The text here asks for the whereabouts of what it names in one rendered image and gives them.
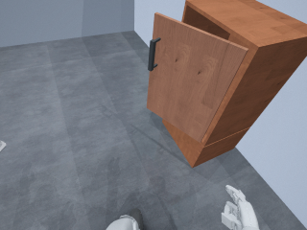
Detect cupboard door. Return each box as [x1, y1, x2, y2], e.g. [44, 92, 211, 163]
[146, 12, 248, 143]

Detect robot left thigh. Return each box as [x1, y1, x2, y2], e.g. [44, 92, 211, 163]
[106, 218, 138, 230]

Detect left robot foot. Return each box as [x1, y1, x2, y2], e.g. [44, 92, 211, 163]
[130, 208, 144, 230]

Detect handle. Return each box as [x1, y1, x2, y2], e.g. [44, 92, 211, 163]
[148, 37, 161, 72]

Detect robot right hand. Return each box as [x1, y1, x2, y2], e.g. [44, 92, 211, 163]
[221, 185, 259, 230]

